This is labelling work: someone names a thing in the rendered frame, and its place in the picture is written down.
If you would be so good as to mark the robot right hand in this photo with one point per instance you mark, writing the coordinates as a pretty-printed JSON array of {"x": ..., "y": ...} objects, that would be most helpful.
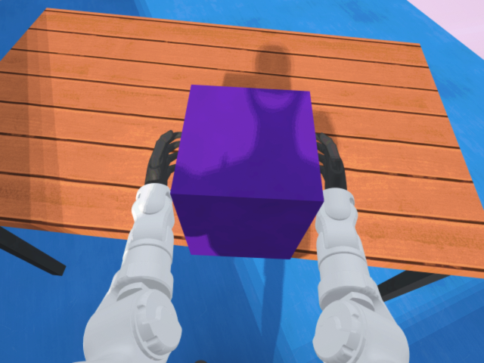
[{"x": 333, "y": 170}]

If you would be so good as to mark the table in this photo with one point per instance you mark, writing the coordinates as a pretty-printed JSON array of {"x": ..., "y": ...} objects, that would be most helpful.
[{"x": 85, "y": 96}]

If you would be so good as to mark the carton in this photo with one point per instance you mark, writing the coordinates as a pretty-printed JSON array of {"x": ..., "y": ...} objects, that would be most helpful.
[{"x": 247, "y": 180}]

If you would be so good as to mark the right robot upper arm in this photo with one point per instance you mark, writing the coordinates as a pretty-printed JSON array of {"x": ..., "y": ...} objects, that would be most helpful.
[{"x": 347, "y": 332}]

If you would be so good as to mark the robot left forearm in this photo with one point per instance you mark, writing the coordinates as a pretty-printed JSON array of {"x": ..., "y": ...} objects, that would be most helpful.
[{"x": 148, "y": 254}]

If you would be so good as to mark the robot left hand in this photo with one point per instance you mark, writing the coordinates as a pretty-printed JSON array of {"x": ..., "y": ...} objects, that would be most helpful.
[{"x": 158, "y": 168}]

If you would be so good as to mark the left robot upper arm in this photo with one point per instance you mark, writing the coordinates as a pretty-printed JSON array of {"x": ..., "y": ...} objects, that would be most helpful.
[{"x": 140, "y": 328}]

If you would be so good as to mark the robot right forearm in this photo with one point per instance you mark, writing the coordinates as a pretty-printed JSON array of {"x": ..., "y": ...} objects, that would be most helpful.
[{"x": 341, "y": 258}]

